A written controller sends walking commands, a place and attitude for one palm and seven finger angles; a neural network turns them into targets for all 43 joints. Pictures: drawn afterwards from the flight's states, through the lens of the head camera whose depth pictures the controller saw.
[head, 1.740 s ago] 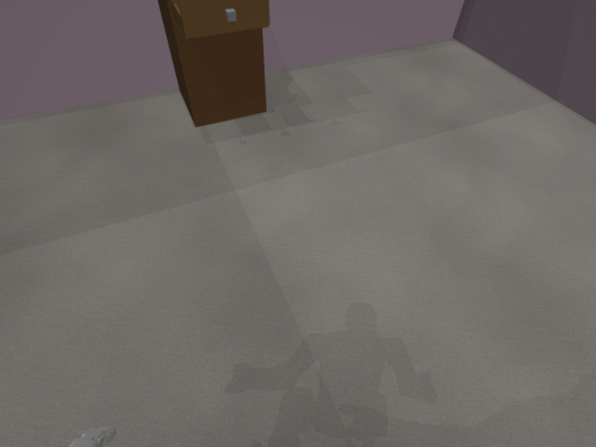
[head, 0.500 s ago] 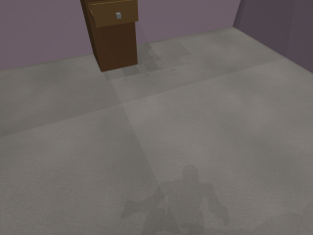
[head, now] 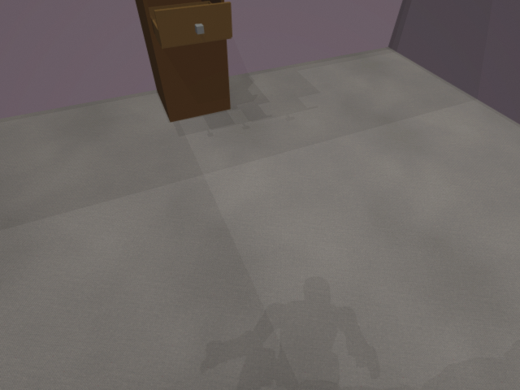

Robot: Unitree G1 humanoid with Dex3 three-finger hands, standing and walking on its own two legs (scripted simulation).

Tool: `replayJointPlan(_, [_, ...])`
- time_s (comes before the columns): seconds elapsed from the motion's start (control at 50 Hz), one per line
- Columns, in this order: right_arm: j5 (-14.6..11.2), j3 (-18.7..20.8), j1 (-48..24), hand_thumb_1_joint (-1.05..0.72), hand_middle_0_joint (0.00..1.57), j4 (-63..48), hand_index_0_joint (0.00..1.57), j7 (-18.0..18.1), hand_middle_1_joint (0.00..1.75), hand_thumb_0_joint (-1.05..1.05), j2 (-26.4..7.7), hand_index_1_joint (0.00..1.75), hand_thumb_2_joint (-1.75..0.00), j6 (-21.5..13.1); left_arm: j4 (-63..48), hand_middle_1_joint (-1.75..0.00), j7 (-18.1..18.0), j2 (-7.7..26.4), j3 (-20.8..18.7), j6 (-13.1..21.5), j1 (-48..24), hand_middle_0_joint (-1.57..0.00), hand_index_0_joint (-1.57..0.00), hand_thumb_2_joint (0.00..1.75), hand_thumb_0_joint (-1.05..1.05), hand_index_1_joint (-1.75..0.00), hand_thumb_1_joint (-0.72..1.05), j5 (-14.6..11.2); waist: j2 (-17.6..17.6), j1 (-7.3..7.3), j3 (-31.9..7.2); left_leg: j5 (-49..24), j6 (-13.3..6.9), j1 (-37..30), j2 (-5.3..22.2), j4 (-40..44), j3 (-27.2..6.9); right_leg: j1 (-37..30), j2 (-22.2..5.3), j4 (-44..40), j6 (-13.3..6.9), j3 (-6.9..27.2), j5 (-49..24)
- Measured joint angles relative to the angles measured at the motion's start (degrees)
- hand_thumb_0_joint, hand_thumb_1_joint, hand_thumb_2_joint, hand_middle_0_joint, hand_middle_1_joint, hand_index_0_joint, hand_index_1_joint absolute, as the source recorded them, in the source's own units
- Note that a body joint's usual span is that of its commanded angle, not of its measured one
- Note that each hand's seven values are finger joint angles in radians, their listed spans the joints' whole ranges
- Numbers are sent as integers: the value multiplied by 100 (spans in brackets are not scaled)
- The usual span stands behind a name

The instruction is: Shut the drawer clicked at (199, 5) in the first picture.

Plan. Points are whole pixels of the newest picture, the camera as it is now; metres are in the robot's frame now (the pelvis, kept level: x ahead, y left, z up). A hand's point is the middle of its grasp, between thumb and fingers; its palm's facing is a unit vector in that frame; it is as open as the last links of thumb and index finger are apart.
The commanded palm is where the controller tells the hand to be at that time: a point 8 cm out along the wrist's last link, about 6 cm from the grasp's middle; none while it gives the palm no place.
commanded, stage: walk to a spot facing it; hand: left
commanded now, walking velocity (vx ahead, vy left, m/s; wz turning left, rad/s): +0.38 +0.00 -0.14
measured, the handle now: (198, 27) +1.74 +0.42 -0.12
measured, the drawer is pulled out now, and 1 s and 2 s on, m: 0.18 0.18 0.18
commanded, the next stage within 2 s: none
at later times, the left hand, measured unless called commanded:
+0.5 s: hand (170, 355) +0.22 +0.19 -0.19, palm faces -0.10 -0.98 -0.16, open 7.3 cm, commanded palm none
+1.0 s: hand (187, 288) +0.37 +0.19 -0.21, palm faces +0.01 -0.99 -0.15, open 7.3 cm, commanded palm none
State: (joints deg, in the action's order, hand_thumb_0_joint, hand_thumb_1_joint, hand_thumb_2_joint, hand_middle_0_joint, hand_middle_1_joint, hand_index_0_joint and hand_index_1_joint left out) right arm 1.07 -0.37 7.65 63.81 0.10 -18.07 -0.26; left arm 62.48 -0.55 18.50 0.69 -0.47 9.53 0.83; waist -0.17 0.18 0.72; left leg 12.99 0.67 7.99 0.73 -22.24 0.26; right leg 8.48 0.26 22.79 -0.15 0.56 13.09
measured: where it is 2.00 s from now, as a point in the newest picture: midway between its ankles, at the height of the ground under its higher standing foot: (279, 253)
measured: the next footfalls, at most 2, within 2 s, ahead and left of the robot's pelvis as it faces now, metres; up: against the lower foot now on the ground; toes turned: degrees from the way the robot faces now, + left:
right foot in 0.60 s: +0.34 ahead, -0.12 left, +0.00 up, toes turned -12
left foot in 0.98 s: +0.50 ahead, +0.12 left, +0.00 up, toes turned +7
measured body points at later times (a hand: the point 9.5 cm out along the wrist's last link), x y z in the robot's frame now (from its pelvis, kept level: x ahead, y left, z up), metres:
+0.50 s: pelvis +0.15 +0.01 -0.01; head +0.19 +0.02 +0.43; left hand +0.23 +0.24 -0.17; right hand -0.03 -0.16 -0.14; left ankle -0.01 +0.13 -0.74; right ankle +0.24 -0.12 -0.71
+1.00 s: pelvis +0.38 +0.01 -0.02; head +0.39 +0.04 +0.43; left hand +0.37 +0.24 -0.19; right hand +0.47 -0.24 -0.14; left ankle +0.46 +0.11 -0.75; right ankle +0.30 -0.11 -0.74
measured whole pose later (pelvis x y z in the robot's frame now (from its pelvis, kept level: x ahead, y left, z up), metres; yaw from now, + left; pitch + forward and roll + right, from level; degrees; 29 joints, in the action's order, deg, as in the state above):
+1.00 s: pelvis +0.38 +0.01 -0.02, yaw -4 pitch -1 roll -2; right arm 1.9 3.5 9.5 56.2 -1.1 -10.2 -4.4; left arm 62.8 0.3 11.0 -3.1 1.8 20.4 1.3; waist -1.7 0.8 0.6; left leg 14.1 -0.8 22.3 6.6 -37.4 8.4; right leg 8.6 -2.3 37.1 -0.2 -7.6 25.3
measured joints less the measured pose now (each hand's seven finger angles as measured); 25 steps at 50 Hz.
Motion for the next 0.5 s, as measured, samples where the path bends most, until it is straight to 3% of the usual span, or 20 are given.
replayJointPlan(0.18, [30, 38, 838, -90, 20, 12, 20, -47, 30, 0, 469, 30, -90, -39, 14, -30, 113, -554, -96, 33, 918, -20, -20, 90, 0, -30, 91, 28, 60, 22, -218, 984, -89, 285, 142, -1198, 48, 75, 122, 707, 0, 14, 733])
replayJointPlan(0.24, [11, 56, 1050, -90, 20, 69, 20, -26, 30, 0, 682, 30, -90, -140, 129, -30, 100, -688, -154, 50, 1242, -20, -20, 90, 0, -30, 91, 22, -150, 39, -199, 1224, -122, 83, 49, -1210, 262, 98, 19, 1055, -2, 177, 1016])
replayJointPlan(0.32, [51, 82, 1455, -90, 20, 47, 20, 105, 30, 0, 932, 30, -90, -446, 323, -30, 98, -827, -174, -48, 1277, -20, -20, 90, 0, -30, 91, 35, -179, -164, -57, 1294, -231, -385, 45, -846, 427, 1014, -26, 3416, -135, -132, 1391])
replayJointPlan(0.36, [58, 73, 1726, -90, 20, 121, 20, 150, 30, 0, 1069, 30, -90, -488, 262, -30, 131, -830, -223, -72, 1087, -20, -20, 90, 1, -30, 91, 50, -172, -226, 35, 1214, -216, -659, 60, -492, 427, 1504, -129, 3990, -127, -322, 1272])
replayJointPlan(0.42, [46, 59, 2086, -90, 20, 333, 20, 181, 30, 0, 1232, 30, -90, -485, 10, -30, 199, -824, -271, -68, 668, -20, -20, 90, 1, -30, 91, 54, -138, -231, 180, 1071, -180, -1065, 74, 96, 447, 2112, -339, 3825, -86, -516, 761])
replayJointPlan(0.5, [36, 54, 2392, -90, 20, 575, 20, 184, 30, 0, 1334, 30, -90, -441, -323, -30, 199, -719, -322, -5, 40, -20, -19, 90, 1, -30, 93, 30, -30, -282, 439, 1049, -89, -1565, 127, 638, 506, 2340, -402, 2368, -153, -749, 136])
